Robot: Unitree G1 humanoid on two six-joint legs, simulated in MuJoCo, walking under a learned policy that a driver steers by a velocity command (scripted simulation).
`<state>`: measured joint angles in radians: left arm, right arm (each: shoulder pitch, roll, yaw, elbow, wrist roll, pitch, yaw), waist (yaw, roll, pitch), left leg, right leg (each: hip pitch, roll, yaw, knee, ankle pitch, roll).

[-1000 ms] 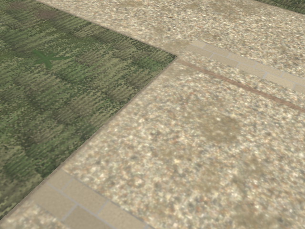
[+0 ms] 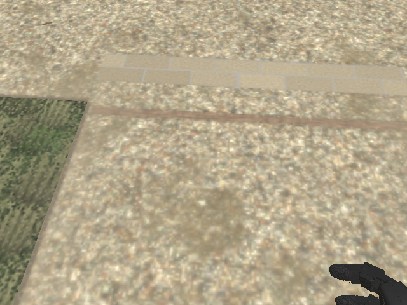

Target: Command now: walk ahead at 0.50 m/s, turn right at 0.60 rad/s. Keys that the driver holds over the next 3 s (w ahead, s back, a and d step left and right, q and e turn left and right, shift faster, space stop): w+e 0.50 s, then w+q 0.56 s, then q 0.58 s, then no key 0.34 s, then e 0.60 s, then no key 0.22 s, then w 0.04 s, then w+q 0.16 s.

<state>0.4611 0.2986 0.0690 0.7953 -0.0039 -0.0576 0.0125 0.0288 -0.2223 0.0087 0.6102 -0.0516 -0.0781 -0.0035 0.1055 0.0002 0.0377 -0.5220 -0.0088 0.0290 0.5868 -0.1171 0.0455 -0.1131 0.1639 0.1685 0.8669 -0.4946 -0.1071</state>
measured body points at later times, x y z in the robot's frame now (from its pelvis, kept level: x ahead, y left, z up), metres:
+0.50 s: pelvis +0.26 -0.05 +0.00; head +0.29 -0.08 +0.45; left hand +0.54 +0.09 -0.06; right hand +0.16 -0.31 -0.13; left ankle +0.12 +0.11 -0.71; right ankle +0.34 -0.16 -0.72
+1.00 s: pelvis +0.52 -0.15 +0.01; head +0.55 -0.15 +0.46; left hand +0.56 +0.11 -0.12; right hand +0.64 -0.41 -0.10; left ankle +0.68 -0.09 -0.70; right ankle +0.34 -0.16 -0.71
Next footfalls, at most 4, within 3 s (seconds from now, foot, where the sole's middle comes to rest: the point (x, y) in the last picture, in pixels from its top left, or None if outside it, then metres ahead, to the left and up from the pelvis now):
0.50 right None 0.38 -0.18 -0.75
1.04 left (267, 228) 0.72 -0.11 -0.75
1.56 right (311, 190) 0.89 -0.27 -0.75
1.96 left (261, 216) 0.76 -0.09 -0.75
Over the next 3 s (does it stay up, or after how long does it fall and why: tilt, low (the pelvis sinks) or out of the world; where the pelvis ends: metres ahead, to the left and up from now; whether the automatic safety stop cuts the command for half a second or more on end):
stays up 0.73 -0.19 0.03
